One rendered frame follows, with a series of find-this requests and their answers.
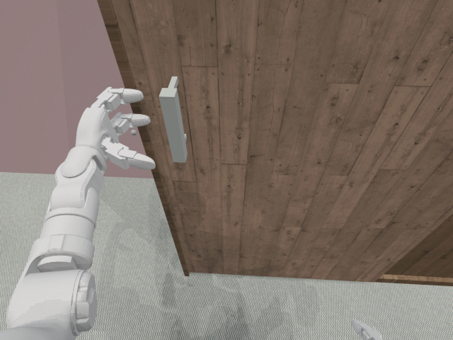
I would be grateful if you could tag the handle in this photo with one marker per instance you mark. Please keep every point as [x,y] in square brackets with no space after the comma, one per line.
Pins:
[173,121]

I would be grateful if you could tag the left robot hand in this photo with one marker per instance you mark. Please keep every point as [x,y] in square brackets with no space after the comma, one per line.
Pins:
[95,127]

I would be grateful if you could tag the robot left forearm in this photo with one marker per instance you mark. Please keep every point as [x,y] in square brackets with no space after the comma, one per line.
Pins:
[65,241]

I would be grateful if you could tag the robot left upper arm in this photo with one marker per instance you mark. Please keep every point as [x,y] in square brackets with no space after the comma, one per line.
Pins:
[56,305]

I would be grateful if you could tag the wardrobe door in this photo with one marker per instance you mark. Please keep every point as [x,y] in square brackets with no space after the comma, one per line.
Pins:
[432,257]
[319,132]

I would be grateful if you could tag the right robot hand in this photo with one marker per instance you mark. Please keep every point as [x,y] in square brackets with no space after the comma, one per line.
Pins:
[366,332]

